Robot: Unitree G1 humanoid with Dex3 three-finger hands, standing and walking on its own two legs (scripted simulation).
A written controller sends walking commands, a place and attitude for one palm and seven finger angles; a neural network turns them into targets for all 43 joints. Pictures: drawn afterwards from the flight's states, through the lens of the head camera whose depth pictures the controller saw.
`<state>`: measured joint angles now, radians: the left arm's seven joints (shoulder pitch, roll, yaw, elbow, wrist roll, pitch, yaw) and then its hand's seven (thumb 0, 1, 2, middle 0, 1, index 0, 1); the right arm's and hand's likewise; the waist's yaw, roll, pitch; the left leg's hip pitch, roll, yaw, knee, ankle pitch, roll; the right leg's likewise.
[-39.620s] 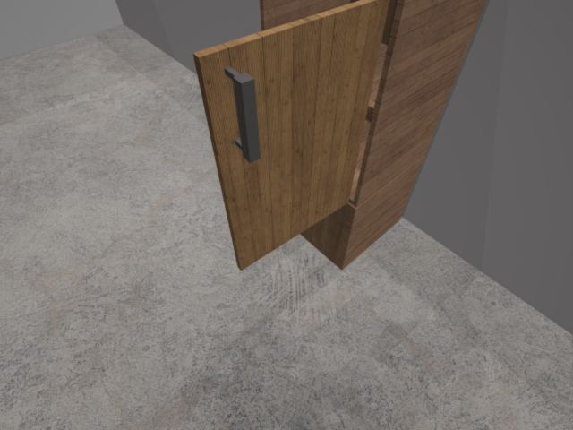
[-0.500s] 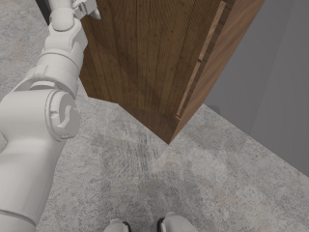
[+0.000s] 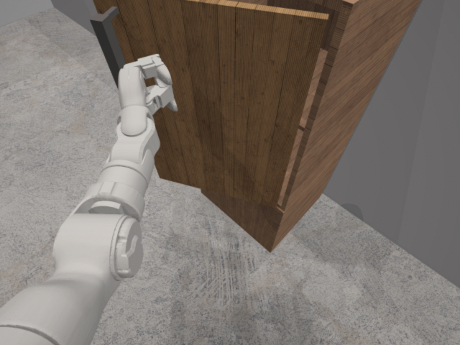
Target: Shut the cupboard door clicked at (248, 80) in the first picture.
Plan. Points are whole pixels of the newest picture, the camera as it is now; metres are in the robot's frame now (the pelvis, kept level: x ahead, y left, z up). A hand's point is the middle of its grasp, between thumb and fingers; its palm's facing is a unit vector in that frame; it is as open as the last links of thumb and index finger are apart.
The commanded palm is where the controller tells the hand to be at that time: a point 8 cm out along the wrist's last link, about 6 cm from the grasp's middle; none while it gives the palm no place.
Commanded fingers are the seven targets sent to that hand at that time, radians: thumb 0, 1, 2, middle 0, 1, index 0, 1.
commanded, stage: pull the fist back off the door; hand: left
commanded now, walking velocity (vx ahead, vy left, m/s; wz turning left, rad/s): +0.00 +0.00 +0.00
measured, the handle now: (120, 53) +0.64 +0.16 +0.16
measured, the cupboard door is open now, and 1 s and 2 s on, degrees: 27 27 27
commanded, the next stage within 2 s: draw the hand back to the body in 0.20 s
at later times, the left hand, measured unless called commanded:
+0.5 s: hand (158, 106) +0.46 +0.08 +0.17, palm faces +0.11 -0.99 +0.01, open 3.1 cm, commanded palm +0.40 +0.13 +0.17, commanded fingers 0.00 0.90 0.90 -1.30 -1.50 -1.30 -1.50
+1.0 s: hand (72, 202) +0.30 +0.17 +0.17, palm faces +0.15 -0.97 -0.17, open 3.1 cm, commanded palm +0.26 +0.23 +0.18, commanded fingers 0.00 0.90 0.90 -0.89 -1.05 -0.89 -1.05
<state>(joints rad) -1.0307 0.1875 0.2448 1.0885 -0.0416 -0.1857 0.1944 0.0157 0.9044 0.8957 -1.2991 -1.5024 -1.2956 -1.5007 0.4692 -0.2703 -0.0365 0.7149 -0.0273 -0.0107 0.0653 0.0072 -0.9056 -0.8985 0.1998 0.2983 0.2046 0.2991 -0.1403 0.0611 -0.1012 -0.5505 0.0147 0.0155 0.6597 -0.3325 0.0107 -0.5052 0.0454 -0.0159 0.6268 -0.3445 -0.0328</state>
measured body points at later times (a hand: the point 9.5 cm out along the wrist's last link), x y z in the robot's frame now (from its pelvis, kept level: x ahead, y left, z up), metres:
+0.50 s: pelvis -0.02 +0.00 +0.00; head +0.01 -0.02 +0.45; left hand +0.45 +0.13 +0.17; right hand +0.02 -0.25 -0.13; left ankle -0.01 +0.11 -0.72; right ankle -0.03 -0.10 -0.72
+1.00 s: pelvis -0.02 +0.01 +0.02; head -0.04 -0.01 +0.47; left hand +0.28 +0.23 +0.18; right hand +0.19 -0.21 -0.05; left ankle -0.01 +0.11 -0.72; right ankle -0.03 -0.10 -0.72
